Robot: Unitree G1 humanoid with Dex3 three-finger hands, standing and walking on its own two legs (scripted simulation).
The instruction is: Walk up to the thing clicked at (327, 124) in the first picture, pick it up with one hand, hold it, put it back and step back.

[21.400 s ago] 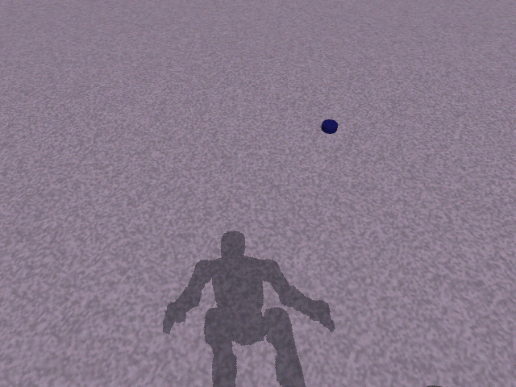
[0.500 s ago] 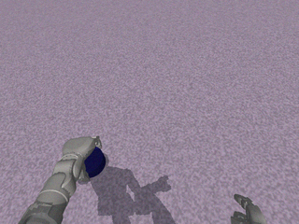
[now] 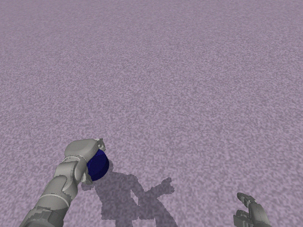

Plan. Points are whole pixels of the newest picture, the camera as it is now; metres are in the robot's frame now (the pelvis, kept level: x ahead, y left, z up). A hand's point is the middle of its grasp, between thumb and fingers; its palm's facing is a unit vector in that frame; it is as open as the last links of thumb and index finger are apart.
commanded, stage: hold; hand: left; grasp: from above
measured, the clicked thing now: (93, 164) +0.30 +0.22 -0.06
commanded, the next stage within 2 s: crouch in 0.60 s
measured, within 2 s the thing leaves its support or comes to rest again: neither
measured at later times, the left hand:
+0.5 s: hand (85, 164) +0.29 +0.23 -0.03, palm faces -0.44 -0.07 -0.90, open 11.7 cm
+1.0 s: hand (89, 170) +0.29 +0.23 -0.07, palm faces -0.45 -0.05 -0.89, open 11.6 cm
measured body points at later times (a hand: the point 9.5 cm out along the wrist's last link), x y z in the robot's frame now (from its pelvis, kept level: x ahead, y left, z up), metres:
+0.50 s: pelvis +0.00 +0.00 +0.00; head +0.00 -0.02 +0.45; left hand +0.31 +0.23 +0.02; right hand +0.15 -0.25 -0.11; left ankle +0.03 +0.14 -0.73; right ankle +0.01 -0.14 -0.73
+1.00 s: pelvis +0.00 +0.00 +0.00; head +0.03 -0.01 +0.45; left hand +0.31 +0.23 -0.02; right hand +0.14 -0.25 -0.12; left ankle +0.03 +0.14 -0.73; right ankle +0.01 -0.14 -0.73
